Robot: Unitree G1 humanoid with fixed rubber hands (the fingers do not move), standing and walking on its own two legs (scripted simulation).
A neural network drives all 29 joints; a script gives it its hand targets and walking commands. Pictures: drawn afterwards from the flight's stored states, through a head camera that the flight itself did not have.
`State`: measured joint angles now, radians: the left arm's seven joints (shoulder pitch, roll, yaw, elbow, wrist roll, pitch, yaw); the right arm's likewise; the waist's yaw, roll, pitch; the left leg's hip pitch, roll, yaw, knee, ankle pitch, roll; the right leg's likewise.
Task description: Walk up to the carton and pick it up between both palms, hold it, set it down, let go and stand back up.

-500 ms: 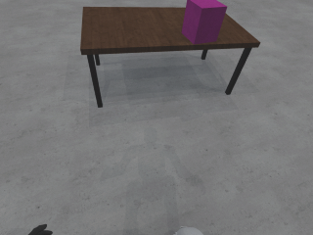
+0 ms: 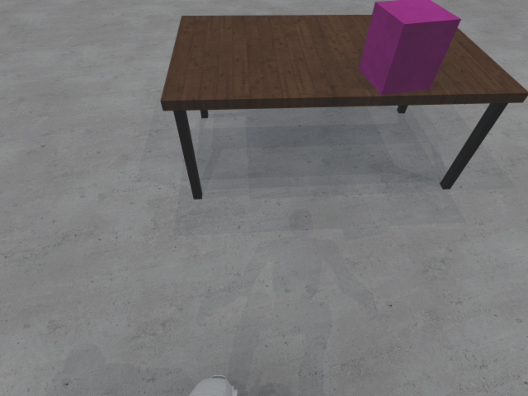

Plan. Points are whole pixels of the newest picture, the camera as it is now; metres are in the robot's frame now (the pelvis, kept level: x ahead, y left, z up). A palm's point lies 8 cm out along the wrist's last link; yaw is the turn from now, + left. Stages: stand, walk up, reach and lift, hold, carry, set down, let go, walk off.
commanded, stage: walk up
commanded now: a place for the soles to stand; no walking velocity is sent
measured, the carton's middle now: (403, 47) +1.30 -0.42 -0.06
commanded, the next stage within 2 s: none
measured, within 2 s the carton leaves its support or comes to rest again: neither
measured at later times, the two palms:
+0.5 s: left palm (128, 301) +0.28 +0.28 -0.09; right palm (505, 357) +0.23 -0.38 -0.11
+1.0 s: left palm (152, 265) +0.37 +0.27 -0.12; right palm (480, 251) +0.42 -0.39 -0.07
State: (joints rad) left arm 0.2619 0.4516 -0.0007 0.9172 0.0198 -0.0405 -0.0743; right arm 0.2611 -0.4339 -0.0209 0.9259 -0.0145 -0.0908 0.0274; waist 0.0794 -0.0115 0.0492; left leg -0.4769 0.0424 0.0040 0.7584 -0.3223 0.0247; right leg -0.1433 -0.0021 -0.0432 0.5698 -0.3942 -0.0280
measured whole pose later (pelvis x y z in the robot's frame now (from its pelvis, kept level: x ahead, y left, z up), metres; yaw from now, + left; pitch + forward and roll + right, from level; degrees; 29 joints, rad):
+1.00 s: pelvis +0.34 -0.06 +0.00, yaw +2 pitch -3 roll -2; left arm 0.30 0.46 0.00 0.91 0.03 0.00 -0.07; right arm 0.25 -0.44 -0.02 0.92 -0.01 -0.10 -0.02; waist 0.01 -0.03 0.07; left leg -0.34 0.04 0.00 0.61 -0.23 0.02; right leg -0.29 0.01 -0.04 0.95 -0.44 -0.03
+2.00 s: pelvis +0.57 -0.18 +0.00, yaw +1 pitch -2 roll +1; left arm 0.24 0.50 0.00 0.89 0.03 0.03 -0.10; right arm 0.28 -0.45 -0.02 0.92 -0.01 -0.09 -0.04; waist -0.05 -0.06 0.07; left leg -0.29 0.06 0.00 0.60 -0.29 0.01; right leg -0.43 -0.08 0.00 0.92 -0.45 -0.01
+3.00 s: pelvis +0.74 -0.32 -0.01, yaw +1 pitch -1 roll +1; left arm 0.27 0.48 0.02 0.85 0.05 0.03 -0.06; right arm 0.29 -0.46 -0.02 0.92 -0.01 -0.07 -0.06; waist 0.09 -0.04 0.09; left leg -0.47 0.04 -0.02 0.86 -0.44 0.03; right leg -0.29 0.00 -0.04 0.71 -0.41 -0.03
